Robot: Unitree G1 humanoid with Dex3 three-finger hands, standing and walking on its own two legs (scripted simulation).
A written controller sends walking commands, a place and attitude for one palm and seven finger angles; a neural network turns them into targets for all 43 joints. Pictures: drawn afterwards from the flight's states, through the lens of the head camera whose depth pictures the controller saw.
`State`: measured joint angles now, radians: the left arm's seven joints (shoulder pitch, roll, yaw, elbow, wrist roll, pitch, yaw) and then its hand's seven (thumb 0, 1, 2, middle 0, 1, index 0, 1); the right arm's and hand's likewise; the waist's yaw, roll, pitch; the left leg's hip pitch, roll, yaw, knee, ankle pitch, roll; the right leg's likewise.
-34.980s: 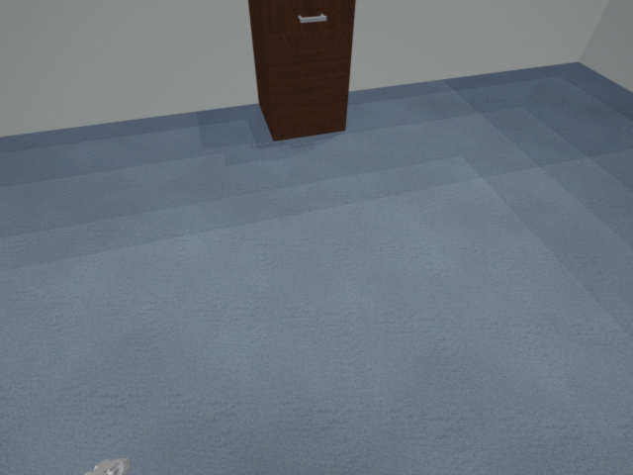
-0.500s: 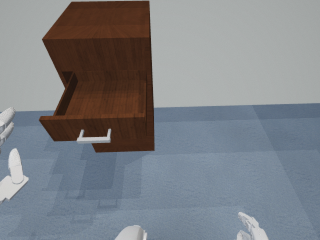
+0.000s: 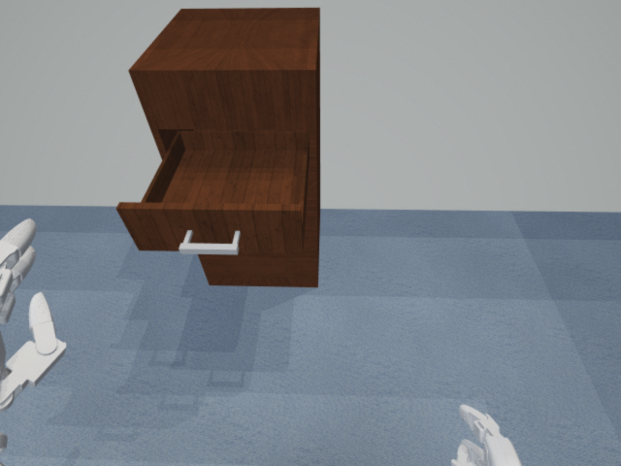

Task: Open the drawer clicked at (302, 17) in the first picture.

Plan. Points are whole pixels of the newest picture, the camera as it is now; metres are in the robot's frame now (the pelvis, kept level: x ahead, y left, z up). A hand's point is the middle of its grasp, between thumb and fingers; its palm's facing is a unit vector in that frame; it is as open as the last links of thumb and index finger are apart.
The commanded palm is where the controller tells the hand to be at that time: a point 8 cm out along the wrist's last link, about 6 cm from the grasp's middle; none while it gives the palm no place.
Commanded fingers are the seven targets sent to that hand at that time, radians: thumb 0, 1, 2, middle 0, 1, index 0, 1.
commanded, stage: let the arm hang, fingers relaxed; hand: left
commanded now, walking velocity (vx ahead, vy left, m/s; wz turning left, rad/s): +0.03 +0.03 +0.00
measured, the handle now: (211, 242) +0.57 +0.26 -0.13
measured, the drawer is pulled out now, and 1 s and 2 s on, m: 0.30 0.30 0.30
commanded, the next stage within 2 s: look to check the result in 1.20 s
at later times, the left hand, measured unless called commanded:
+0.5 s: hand out of the picture +0.04 +0.19 -0.17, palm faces +0.12 -0.97 -0.22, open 7.0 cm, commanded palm none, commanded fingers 0.00 0.90 0.90 -0.20 -0.30 -0.20 -0.30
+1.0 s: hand out of the picture +0.02 +0.19 -0.17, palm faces +0.07 -0.98 -0.17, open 7.3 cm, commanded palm none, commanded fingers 0.00 0.90 0.90 -0.20 -0.30 -0.20 -0.30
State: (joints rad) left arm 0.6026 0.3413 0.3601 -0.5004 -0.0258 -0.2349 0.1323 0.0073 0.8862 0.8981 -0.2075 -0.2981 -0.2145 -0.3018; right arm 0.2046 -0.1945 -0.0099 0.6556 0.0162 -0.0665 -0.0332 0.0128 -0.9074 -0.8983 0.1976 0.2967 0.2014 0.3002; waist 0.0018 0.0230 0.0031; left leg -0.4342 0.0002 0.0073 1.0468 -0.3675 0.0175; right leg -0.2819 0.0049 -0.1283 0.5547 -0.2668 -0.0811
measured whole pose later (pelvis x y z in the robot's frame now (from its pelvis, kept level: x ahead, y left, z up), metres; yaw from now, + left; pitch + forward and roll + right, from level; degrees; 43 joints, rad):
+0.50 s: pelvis +0.02 +0.00 -0.01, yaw +4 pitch +0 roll -1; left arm 0.33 0.18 0.05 0.84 0.02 0.03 0.02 -0.03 0.98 0.90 -0.21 -0.30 -0.21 -0.30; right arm 0.29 -0.17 -0.02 0.92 -0.02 0.04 -0.02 0.01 -0.91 -0.90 0.20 0.30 0.20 0.30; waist 0.01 0.00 0.08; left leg -0.31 0.00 -0.02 0.66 -0.33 0.02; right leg -0.27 0.05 -0.07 0.58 -0.31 -0.07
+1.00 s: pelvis +0.03 +0.02 +0.01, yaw +2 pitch -2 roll +0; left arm 0.27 0.14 0.01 1.12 0.01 0.01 0.03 0.01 0.92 0.90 -0.20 -0.30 -0.20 -0.30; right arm 0.29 -0.12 0.01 1.12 -0.01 0.00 -0.05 0.01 -0.93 -0.90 0.19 0.30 0.20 0.30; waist 0.00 0.00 0.05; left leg -0.13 -0.02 0.03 0.41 -0.24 0.04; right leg -0.13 0.03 -0.02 0.39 -0.22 -0.03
